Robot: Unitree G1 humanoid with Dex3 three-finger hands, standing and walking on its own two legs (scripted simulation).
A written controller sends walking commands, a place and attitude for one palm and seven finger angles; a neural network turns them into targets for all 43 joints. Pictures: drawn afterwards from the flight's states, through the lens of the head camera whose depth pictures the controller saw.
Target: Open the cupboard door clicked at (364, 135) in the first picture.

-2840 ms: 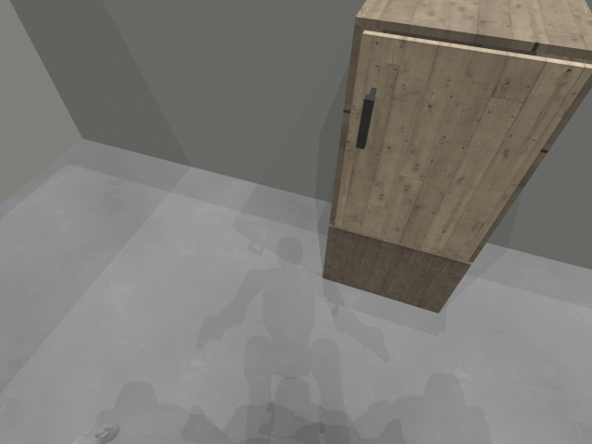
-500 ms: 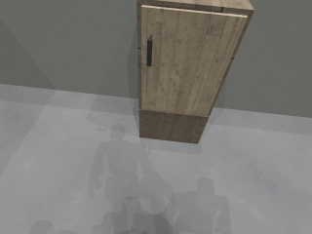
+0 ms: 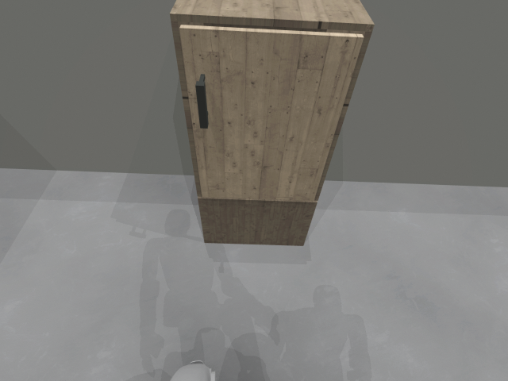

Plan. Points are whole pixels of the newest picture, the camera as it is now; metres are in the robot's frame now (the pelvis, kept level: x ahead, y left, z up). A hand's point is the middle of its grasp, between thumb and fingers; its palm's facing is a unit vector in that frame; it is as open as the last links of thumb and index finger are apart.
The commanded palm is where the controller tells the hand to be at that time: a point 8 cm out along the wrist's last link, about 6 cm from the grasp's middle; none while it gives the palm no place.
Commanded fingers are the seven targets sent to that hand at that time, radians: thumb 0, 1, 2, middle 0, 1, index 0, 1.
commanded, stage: take the last steps up to it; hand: left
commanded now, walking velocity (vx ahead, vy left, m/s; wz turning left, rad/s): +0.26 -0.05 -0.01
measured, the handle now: (203, 101) +0.75 +0.17 +0.02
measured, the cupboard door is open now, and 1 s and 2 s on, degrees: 0 0 0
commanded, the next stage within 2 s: come to a stop and stand still in 0.32 s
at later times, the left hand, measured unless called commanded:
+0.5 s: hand (169, 330) +0.24 +0.18 -0.17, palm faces -0.02 -0.97 -0.22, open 7.3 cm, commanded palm none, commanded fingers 0.00 0.90 0.90 -0.20 -0.30 -0.20 -0.30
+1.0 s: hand (152, 339) +0.22 +0.21 -0.18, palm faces +0.09 -0.97 -0.21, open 7.4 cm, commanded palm none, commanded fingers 0.00 0.90 0.90 -0.20 -0.30 -0.20 -0.30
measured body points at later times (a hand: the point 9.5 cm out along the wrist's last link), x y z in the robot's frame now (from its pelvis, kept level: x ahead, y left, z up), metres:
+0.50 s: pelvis +0.16 -0.01 +0.00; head +0.18 -0.02 +0.45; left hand +0.24 +0.23 -0.15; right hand +0.12 -0.22 -0.17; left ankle +0.13 +0.12 -0.74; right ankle +0.22 -0.12 -0.74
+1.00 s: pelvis +0.17 +0.01 +0.00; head +0.20 +0.04 +0.44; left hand +0.22 +0.26 -0.17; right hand +0.26 -0.23 -0.14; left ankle +0.19 +0.11 -0.74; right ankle +0.19 -0.12 -0.71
